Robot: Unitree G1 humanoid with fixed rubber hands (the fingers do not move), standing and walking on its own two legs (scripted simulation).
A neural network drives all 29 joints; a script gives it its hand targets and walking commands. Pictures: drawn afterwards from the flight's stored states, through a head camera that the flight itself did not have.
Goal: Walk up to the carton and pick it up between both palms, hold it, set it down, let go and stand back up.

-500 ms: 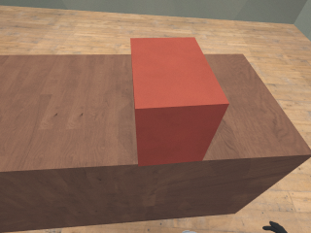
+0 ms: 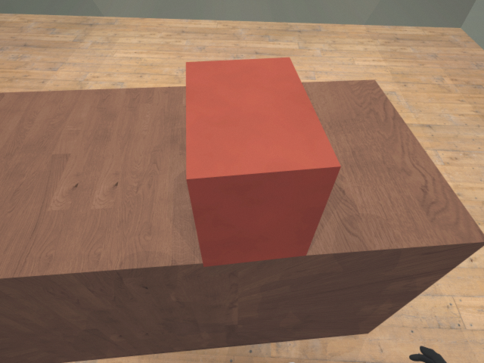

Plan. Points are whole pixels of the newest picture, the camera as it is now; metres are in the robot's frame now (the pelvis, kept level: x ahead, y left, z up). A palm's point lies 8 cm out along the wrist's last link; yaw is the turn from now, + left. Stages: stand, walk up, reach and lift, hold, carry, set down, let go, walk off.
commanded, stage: walk up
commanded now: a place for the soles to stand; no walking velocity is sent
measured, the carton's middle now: (247, 160) +0.46 -0.01 +0.09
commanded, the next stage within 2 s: reach and lift in 0.88 s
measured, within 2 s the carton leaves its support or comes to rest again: neither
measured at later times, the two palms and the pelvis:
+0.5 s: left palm out of the picture +0.08 +0.32 -0.07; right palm out of the picture +0.10 -0.33 -0.08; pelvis -0.01 -0.01 +0.00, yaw +0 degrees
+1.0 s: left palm out of the picture +0.09 +0.31 -0.09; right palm out of the picture +0.11 -0.33 -0.09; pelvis -0.01 -0.01 +0.00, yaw +0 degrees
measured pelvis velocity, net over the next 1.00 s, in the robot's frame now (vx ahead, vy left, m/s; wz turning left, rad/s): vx -0.01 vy -0.01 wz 0.00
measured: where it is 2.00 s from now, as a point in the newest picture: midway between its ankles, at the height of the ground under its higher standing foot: outside the picture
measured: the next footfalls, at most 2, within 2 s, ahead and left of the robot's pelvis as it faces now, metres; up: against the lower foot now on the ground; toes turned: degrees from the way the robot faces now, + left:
none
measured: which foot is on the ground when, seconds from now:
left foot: down 0.00-1.00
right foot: down 0.00-1.00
